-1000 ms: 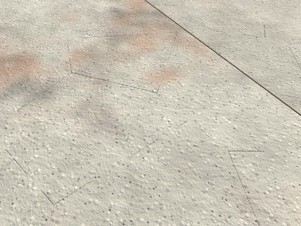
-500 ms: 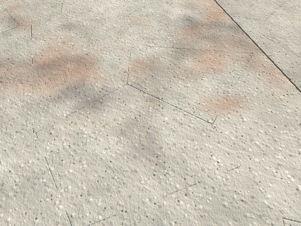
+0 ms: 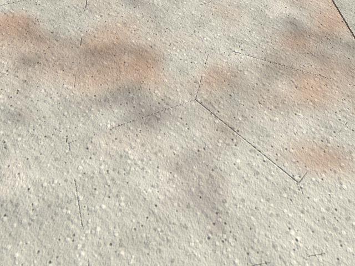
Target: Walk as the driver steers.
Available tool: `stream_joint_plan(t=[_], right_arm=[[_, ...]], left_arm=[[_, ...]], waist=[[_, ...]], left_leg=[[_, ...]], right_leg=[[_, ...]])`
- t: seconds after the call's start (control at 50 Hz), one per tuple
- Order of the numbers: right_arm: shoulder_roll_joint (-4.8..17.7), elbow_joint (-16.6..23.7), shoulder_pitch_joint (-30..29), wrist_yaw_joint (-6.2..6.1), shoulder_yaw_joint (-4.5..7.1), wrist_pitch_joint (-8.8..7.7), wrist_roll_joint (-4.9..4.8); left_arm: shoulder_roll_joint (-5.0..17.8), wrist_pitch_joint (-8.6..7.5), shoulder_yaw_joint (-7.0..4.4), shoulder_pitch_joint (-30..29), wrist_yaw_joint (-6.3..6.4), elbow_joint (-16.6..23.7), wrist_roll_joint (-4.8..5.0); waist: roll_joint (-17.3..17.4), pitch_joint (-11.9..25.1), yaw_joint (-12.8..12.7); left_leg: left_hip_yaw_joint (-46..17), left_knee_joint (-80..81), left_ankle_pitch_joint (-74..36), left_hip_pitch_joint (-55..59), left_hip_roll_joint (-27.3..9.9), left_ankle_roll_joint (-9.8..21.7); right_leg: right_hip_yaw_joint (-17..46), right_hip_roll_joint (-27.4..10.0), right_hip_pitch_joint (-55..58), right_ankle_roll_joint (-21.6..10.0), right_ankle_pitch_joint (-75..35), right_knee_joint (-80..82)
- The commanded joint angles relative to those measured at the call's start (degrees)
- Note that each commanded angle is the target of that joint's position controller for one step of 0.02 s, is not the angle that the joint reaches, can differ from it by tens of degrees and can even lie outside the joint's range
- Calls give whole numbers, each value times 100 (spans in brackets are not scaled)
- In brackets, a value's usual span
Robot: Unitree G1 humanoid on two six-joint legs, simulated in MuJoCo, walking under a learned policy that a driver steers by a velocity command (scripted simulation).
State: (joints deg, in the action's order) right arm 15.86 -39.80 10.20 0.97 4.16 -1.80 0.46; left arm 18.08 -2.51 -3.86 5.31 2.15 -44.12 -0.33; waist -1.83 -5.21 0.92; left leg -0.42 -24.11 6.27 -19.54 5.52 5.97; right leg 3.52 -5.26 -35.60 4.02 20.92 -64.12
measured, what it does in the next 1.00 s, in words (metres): walks ahead: right foot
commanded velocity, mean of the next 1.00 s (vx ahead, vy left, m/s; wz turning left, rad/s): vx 0.05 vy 0.00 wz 0.07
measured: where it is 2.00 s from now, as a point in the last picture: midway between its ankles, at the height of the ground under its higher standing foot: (182, 217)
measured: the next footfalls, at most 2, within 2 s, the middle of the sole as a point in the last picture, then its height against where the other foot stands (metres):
right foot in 0.22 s outside the picture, level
right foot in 1.56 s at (219, 240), level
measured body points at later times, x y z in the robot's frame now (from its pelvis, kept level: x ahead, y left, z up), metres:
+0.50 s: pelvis +0.09 -0.05 +0.00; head +0.10 -0.05 +0.45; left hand +0.22 +0.21 -0.12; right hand +0.21 -0.30 -0.13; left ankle +0.06 +0.06 -0.74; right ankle +0.12 -0.18 -0.74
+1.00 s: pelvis +0.10 -0.06 +0.00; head +0.10 -0.06 +0.45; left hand +0.18 +0.21 -0.14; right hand +0.16 -0.32 -0.15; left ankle +0.06 +0.06 -0.74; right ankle +0.11 -0.18 -0.73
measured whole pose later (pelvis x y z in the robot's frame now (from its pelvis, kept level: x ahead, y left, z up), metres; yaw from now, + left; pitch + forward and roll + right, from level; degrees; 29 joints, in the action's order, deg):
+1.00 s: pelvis +0.10 -0.06 +0.00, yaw +2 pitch -2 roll +0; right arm 12.9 -57.9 13.7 -2.1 2.6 -0.6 -0.8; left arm 13.6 -1.1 -2.6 9.9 1.7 -58.7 0.7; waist 0.2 -0.6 0.0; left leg -3.7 -32.5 23.8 -9.8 1.3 1.8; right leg 0.3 0.9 -14.3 -1.9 20.8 -33.1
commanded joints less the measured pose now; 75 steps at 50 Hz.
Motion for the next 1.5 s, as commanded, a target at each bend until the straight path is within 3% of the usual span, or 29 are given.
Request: stream_joint_plan(t=[0.02,0.14,0.2,0.22,0.24,0.26,0.28,0.3,0.34,0.5,0.86,0.9,0.94,0.98,1.04,1.1,1.14,1.18,1.2,1.22,1.24,1.26,1.28,1.3,1.36,1.4,1.42,1.46,1.5], right_arm=[[775,323,-143,-101,177,-55,-4],[663,118,-186,-141,69,73,79],[477,-12,-227,-112,-38,102,17],[348,-84,-96,-111,-95,95,-10],[211,-110,145,-118,-148,58,85],[264,-200,697,-104,-103,21,124],[210,-227,562,-131,-134,40,120],[379,-214,228,-141,-104,93,105],[454,-208,-73,-175,-66,229,48],[309,-505,-4,-205,-47,213,4],[334,-1440,89,-313,-54,180,-15],[316,-1599,249,-323,-51,191,-53],[392,-1579,239,-342,-30,157,-106],[344,-1573,315,-335,-44,8,-165],[243,-1570,306,-261,-56,-232,-205],[47,-1489,214,-163,-100,-400,-215],[-1,-1539,444,-111,-115,-464,-203],[145,-1871,1176,-63,-54,-505,-198],[422,-2196,1976,-68,54,-493,-228],[953,-2441,2818,-75,225,-428,-211],[687,-2381,2738,-33,115,-398,-118],[366,-2291,2456,-25,-9,-395,-50],[270,-2205,2289,-31,-63,-385,-42],[252,-2183,2136,-38,-112,-357,-92],[83,-1896,1441,-166,-241,-260,-63],[393,-1825,1414,-254,-186,-298,-52],[591,-1875,1583,-273,-133,-349,-87],[684,-1970,1715,-277,-77,-400,-181],[723,-1991,1727,-269,-30,-356,-149]], left_arm=[[305,98,-79,770,51,65,-32],[314,153,-50,168,-20,156,30],[269,87,-52,283,-82,119,-13],[272,46,-36,356,-108,99,-78],[527,15,-70,413,-93,116,-141],[868,34,-130,219,-65,141,-128],[439,69,-56,100,-93,63,-96],[199,74,-1,-19,-143,93,-72],[260,44,-3,22,-180,61,-59],[227,41,14,133,-97,-247,-7],[161,162,35,20,-59,-1054,7],[158,193,29,144,-39,-1190,38],[246,177,2,170,-11,-1192,94],[236,37,9,272,-23,-1196,141],[288,-189,-18,595,-95,-1270,185],[461,-284,-59,924,-160,-1328,200],[575,-293,-75,847,-185,-1256,208],[471,-333,-51,323,-217,-996,234],[319,-391,-9,-206,-256,-747,226],[187,-519,21,-474,-306,-555,165],[179,-550,19,-379,-326,-588,154],[133,-530,42,-441,-361,-530,265],[-26,-497,103,-519,-384,-471,339],[-116,-486,135,-640,-393,-374,319],[-238,-452,210,-907,-460,-123,165],[-368,-395,278,-1206,-484,45,118],[-263,-358,253,-1307,-463,122,144],[13,-299,175,-1325,-427,222,202],[272,-285,46,-976,-403,185,211]], waist=[[586,1379,-281],[812,1074,-15],[787,1017,-165],[629,989,-241],[251,1116,-93],[-605,1162,376],[-914,1267,299],[-697,1055,153],[-397,825,-32],[95,868,-124],[169,515,-105],[172,512,-94],[153,92,-96],[100,-234,-94],[46,-182,-175],[-430,-52,-199],[-689,1,-11],[-246,253,347],[487,523,663],[1573,709,903],[1640,523,790],[939,161,569],[687,48,487],[475,-173,391],[666,-346,146],[788,-293,162],[858,-282,151],[873,-293,24],[970,115,-230]], left_leg=[[-877,530,-3283,622,-1496,971],[-1035,624,-1181,507,-1483,772],[-1177,150,-1024,560,-1451,586],[-1154,1,-728,464,-1278,317],[-1015,-306,-165,322,-960,-3],[-662,-489,944,-37,-488,-229],[-446,-384,1139,402,-462,-406],[-466,-282,910,556,-497,-432],[-573,-270,490,489,-546,-332],[-644,-225,-266,620,-642,-362],[-536,55,0,792,-651,-470],[-417,80,1458,691,-513,-382],[-485,35,3045,224,-509,-191],[-645,6,3380,-63,-640,-55],[-698,-274,2940,-210,-698,24],[-315,-889,2162,-365,-492,-2],[-107,-1024,1708,-188,-477,45],[-313,-511,830,828,-547,86],[-1003,-26,-1,2233,-877,227],[-2385,348,-1087,3847,-1659,590],[-3245,470,-2054,4093,-2421,944],[-3008,358,-2077,4007,-2551,1014],[-2643,496,-1979,3983,-2522,982],[-2309,722,-1894,3743,-2460,843],[-1162,1528,-1481,1949,-1685,433],[-649,2018,-1148,897,-1358,341],[-677,2211,-1134,881,-1465,357],[-612,2119,-1615,1452,-1651,277],[-524,1389,-3324,2180,-1807,105]], right_leg=[[-52,-14,611,95,-574,601],[-37,57,1220,76,-1077,2273],[-172,218,1853,-118,-1130,3369],[-101,160,2311,-238,-2001,4090],[433,-355,2804,-402,-3296,4135],[732,-774,3107,-811,-3909,3849],[777,-736,2598,-1028,-2826,3971],[586,-424,2311,-864,-2046,4029],[257,-103,2221,-578,-1674,3940],[68,58,2622,-579,-2291,3648],[-60,273,2630,-559,-1721,3936],[-179,445,2549,-610,-135,3937],[-33,438,2082,-780,1567,3963],[285,263,1869,-956,1997,4028],[794,-10,2090,-1214,1814,4091],[1765,-521,2497,-1608,1737,4629],[2225,-867,2484,-1793,963,4636],[1368,-465,2046,-1519,-1014,3736],[331,142,993,-1133,-2118,2508],[-606,831,-718,-669,-1857,741],[-453,827,-1873,-600,1028,-164],[-144,468,-2473,-700,1236,-864],[-171,287,-2862,-744,999,-1174],[-249,85,-3058,-736,675,-998],[-663,65,-1425,-502,-819,713],[-851,323,233,-426,-1959,2089],[-858,433,633,-446,-2177,2413],[-723,512,791,-591,-2295,3006],[-707,675,1232,-770,-2146,3234]])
